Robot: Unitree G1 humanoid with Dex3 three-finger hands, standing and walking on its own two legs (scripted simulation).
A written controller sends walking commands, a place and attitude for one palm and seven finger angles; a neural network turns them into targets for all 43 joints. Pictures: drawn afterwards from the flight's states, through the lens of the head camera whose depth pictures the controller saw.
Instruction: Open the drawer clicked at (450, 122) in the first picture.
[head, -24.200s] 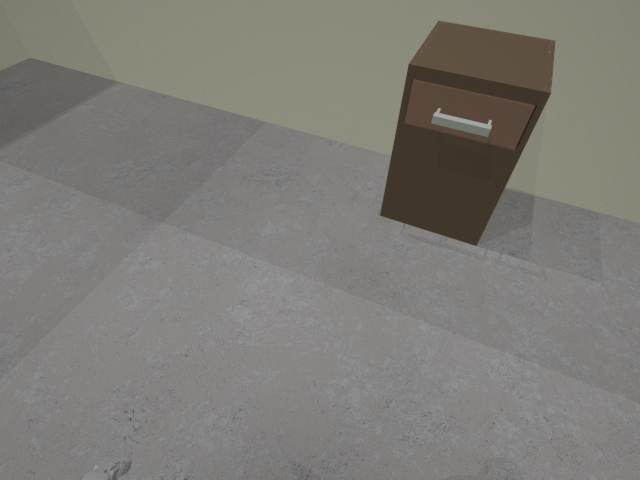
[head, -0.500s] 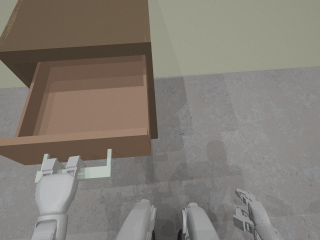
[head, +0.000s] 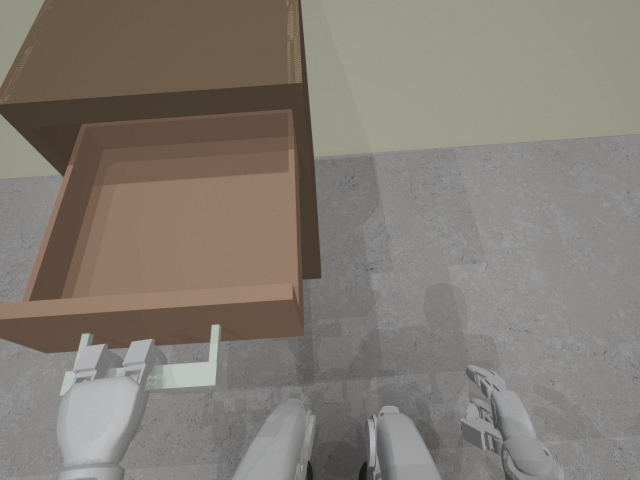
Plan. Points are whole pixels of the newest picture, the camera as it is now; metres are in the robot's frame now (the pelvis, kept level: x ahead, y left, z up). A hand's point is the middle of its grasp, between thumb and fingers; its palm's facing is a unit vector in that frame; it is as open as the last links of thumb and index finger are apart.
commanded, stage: pull the drawer open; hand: left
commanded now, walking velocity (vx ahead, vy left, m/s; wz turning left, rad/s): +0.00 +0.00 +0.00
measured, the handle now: (147, 358) +0.25 +0.26 -0.05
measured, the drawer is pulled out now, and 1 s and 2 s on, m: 0.30 0.30 0.30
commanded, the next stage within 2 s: open the thumb to release the handle in 0.04 s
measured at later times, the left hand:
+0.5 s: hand (129, 406) +0.20 +0.27 -0.07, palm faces -0.08 -0.04 -1.00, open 9.3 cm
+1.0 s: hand (136, 399) +0.20 +0.26 -0.07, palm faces -0.06 -0.05 -1.00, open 13.8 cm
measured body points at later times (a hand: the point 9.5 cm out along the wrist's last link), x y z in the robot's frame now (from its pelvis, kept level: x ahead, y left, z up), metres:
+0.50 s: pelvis -0.01 +0.00 +0.00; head +0.12 -0.02 +0.43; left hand +0.19 +0.27 -0.01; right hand +0.21 -0.22 -0.14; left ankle +0.01 +0.10 -0.58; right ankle +0.02 -0.09 -0.58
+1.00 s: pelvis -0.01 +0.00 +0.00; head +0.11 -0.01 +0.43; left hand +0.20 +0.26 -0.01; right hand +0.20 -0.22 -0.13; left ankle +0.01 +0.10 -0.58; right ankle +0.02 -0.09 -0.58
